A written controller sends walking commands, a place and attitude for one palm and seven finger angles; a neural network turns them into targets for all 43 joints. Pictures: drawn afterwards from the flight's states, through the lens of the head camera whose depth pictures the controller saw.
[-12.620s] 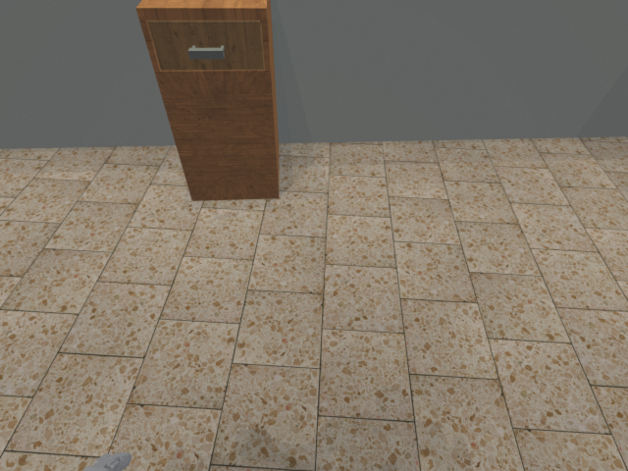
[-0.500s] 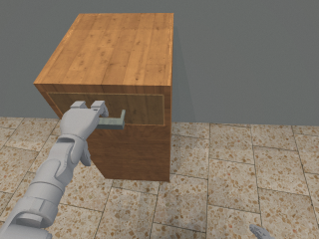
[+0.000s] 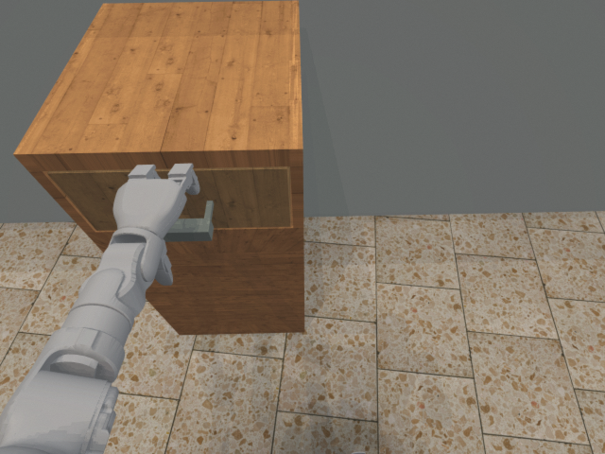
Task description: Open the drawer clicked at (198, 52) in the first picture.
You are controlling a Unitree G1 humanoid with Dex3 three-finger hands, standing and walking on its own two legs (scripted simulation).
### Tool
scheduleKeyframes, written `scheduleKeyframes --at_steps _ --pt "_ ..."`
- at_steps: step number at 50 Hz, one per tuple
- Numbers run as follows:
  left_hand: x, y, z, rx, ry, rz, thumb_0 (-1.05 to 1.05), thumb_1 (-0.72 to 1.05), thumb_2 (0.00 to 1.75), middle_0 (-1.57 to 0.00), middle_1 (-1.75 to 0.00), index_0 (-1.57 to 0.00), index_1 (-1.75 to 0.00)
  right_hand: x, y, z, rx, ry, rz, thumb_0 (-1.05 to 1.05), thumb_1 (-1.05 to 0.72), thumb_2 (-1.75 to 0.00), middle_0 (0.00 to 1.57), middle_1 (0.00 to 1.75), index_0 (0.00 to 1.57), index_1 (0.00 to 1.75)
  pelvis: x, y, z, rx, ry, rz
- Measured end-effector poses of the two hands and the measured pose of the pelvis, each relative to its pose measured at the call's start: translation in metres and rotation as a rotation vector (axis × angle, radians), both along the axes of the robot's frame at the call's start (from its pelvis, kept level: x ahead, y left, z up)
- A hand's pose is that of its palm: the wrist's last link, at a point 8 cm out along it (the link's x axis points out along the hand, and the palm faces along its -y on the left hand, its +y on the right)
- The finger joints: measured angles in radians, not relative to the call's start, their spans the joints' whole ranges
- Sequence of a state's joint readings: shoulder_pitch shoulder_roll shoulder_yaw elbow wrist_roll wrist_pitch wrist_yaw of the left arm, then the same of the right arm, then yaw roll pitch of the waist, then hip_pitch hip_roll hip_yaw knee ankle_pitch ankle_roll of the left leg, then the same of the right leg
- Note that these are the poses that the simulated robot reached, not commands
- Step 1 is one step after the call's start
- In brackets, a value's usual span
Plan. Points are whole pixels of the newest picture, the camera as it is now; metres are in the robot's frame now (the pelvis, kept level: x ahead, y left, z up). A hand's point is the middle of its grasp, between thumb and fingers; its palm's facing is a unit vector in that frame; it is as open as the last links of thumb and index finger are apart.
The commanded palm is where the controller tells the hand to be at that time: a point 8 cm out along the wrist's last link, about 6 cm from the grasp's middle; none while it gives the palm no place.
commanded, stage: move the hooked fingers above the handle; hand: left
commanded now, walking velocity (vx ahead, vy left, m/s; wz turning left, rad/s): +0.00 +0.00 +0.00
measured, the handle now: (178, 218) +0.48 +0.22 -0.03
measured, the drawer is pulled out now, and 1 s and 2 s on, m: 0.00 0.00 0.00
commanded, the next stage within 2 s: none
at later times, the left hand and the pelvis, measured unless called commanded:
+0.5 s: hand (154, 223) +0.43 +0.23 +0.03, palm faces -0.01 -0.02 -1.00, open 13.9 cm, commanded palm +0.40 +0.23 +0.08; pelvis +0.00 -0.01 +0.00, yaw +0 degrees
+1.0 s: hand (136, 226) +0.42 +0.25 +0.03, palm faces -0.04 +0.01 -1.00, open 13.9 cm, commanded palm +0.39 +0.22 +0.08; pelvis +0.00 +0.00 +0.00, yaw +0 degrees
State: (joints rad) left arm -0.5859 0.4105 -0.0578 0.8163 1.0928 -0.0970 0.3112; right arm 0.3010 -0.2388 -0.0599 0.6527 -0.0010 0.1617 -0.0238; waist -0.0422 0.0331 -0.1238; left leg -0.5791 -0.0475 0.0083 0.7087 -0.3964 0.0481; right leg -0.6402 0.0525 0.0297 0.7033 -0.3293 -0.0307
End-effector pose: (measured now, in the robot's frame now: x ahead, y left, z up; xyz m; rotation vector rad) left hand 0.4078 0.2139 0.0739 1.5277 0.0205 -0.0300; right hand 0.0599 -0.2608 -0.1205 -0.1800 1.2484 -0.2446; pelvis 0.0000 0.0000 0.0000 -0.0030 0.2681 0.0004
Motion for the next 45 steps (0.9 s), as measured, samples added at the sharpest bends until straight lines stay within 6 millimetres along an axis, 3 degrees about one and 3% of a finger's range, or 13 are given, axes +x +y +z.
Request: scheduleKeyframes --at_steps 11,20,25,30,35,40,45 --pt "0.001 0.012 -0.005 0.030 0.058 0.086 0.00 -0.49 0.30 -0.32 -1.20 -0.33 -1.22 -0.012 -0.006 -0.001 0.006 0.022 -0.023 0.00 -0.91 -0.90 0.20 0.30 0.20 0.30 -0.002 -0.003 0.001 0.000 0.008 -0.003" --pt "-0.004 0.002 -0.001 0.010 0.014 0.007 0.00 -0.49 0.30 -0.32 -1.20 -0.32 -1.21 -0.002 -0.011 0.002 -0.020 -0.013 -0.006 0.00 -0.91 -0.90 0.20 0.30 0.20 0.30 -0.004 -0.005 0.001 0.000 0.002 0.005" --pt "-0.002 0.012 0.006 0.028 -0.020 0.068 0.00 -0.49 0.30 -0.32 -1.20 -0.32 -1.20 0.005 -0.010 0.000 -0.006 -0.031 0.001 0.00 -0.91 -0.90 0.20 0.30 0.20 0.30 -0.004 -0.006 0.000 0.002 0.004 0.001" --pt "-0.006 0.022 0.001 0.050 0.051 0.125 0.00 -0.49 0.30 -0.32 -1.20 -0.31 -1.20 0.009 -0.008 0.001 0.007 -0.040 0.005 0.00 -0.91 -0.90 0.20 0.30 0.20 0.30 -0.004 -0.006 0.002 0.002 0.000 0.001" --pt "-0.012 0.011 -0.005 0.007 0.090 0.052 0.00 -0.49 0.30 -0.32 -1.20 -0.31 -1.20 0.012 -0.007 0.004 -0.008 -0.039 0.015 0.00 -0.91 -0.90 0.20 0.30 0.20 0.30 -0.002 -0.006 0.003 -0.001 -0.009 0.010" --pt "-0.012 -0.002 0.000 -0.014 0.010 -0.034 0.00 -0.49 0.30 -0.32 -1.20 -0.32 -1.20 0.015 -0.007 0.004 -0.021 -0.046 0.021 0.00 -0.91 -0.90 0.20 0.30 0.20 0.30 -0.002 -0.005 0.000 -0.002 -0.006 0.012" --pt "-0.003 0.015 0.008 0.024 -0.057 0.052 0.00 -0.49 0.30 -0.32 -1.20 -0.32 -1.20 0.015 -0.005 0.000 -0.007 -0.045 0.018 0.00 -0.91 -0.90 0.20 0.30 0.20 0.30 -0.004 -0.003 -0.002 0.000 0.005 0.003"
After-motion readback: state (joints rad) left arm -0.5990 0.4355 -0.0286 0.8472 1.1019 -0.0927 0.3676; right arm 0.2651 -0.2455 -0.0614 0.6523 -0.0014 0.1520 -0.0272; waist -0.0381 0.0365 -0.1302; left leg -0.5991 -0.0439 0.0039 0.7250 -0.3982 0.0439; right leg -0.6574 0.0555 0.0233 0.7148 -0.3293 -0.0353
